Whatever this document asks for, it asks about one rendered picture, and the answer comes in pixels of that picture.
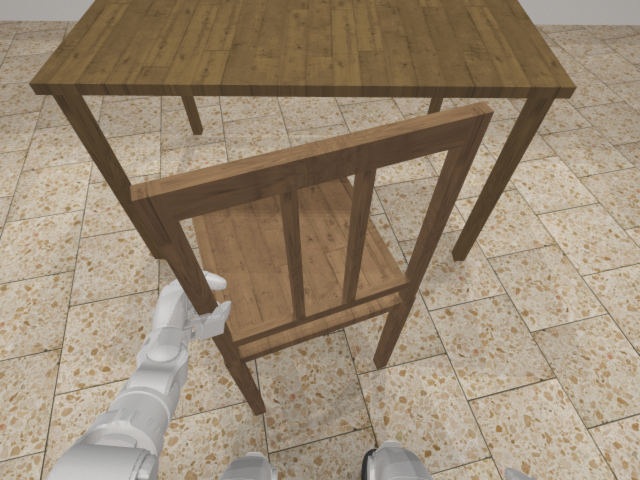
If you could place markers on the left robot forearm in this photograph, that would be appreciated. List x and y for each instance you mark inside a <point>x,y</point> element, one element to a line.
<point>141,412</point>

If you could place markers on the robot left thigh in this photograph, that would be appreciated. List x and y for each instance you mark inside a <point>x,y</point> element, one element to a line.
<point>249,468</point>

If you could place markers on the robot right shin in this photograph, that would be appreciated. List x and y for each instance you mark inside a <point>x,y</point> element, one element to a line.
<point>390,444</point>

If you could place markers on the robot left upper arm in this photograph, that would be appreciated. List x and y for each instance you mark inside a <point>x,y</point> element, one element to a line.
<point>102,462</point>

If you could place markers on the table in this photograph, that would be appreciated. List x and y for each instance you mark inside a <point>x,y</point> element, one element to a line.
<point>306,48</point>

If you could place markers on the chair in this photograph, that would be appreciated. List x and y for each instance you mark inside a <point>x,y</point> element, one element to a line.
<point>294,240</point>

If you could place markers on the left robot hand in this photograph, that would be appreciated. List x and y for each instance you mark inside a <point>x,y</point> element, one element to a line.
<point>174,308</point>

